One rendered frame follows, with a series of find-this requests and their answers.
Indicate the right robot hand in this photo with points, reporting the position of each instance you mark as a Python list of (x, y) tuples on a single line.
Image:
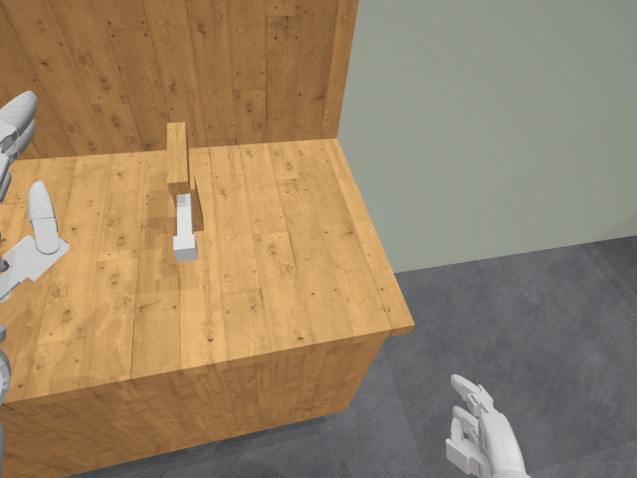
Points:
[(492, 446)]

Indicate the left robot hand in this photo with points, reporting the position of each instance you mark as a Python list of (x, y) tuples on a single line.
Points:
[(31, 257)]

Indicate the tap lever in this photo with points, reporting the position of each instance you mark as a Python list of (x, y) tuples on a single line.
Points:
[(184, 244)]

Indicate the counter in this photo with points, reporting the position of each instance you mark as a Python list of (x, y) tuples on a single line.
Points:
[(118, 352)]

